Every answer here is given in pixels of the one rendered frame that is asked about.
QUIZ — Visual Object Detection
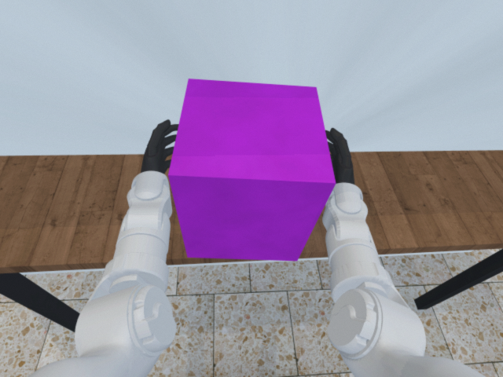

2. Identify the table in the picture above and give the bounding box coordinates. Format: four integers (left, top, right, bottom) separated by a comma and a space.
0, 150, 503, 332

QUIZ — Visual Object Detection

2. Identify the right robot hand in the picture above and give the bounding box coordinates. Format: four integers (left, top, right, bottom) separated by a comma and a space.
325, 128, 354, 185

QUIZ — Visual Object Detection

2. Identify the robot right forearm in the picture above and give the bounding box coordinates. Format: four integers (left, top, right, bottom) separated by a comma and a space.
322, 182, 410, 309

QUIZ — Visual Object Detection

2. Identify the robot left forearm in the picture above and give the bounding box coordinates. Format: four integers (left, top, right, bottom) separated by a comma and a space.
75, 170, 172, 353

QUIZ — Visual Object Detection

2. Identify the robot left upper arm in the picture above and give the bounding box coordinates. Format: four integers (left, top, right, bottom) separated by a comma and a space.
28, 284, 177, 377

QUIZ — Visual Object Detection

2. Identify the carton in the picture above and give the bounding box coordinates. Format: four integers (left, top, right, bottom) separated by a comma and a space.
168, 79, 336, 261

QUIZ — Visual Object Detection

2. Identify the left robot hand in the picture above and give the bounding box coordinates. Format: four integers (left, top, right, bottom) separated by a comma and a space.
141, 119, 179, 174

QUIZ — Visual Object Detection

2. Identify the robot right upper arm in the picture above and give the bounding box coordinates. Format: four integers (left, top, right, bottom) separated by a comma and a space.
327, 288, 486, 377

